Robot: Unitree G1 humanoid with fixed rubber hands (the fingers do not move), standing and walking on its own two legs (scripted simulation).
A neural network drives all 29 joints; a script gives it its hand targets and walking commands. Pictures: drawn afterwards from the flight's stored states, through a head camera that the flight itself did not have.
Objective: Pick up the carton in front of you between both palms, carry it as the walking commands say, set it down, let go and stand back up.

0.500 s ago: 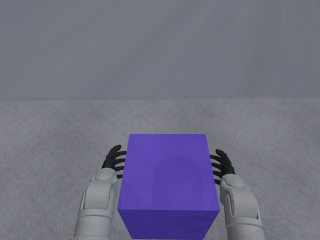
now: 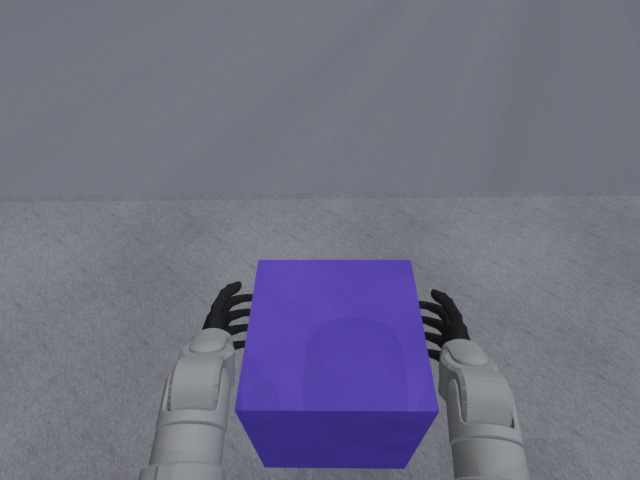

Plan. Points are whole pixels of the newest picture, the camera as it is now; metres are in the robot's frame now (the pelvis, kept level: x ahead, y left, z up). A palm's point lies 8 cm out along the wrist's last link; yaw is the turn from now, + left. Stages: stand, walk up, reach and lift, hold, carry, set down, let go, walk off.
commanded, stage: carry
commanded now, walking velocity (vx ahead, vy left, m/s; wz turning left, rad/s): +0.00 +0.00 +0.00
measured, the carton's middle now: (334, 368) +0.30 +0.00 -0.05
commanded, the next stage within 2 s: hold in 0.76 s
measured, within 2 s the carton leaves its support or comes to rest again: neither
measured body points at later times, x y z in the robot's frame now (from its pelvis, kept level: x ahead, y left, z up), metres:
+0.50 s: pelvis -0.01 +0.01 +0.00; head -0.02 +0.01 +0.45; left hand +0.29 +0.16 +0.03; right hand +0.29 -0.14 +0.03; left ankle -0.07 +0.09 -0.73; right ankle +0.07 -0.12 -0.73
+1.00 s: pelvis -0.02 +0.00 +0.01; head -0.03 -0.01 +0.46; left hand +0.25 +0.20 +0.04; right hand +0.30 -0.10 +0.04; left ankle -0.07 +0.09 -0.73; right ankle +0.07 -0.15 -0.73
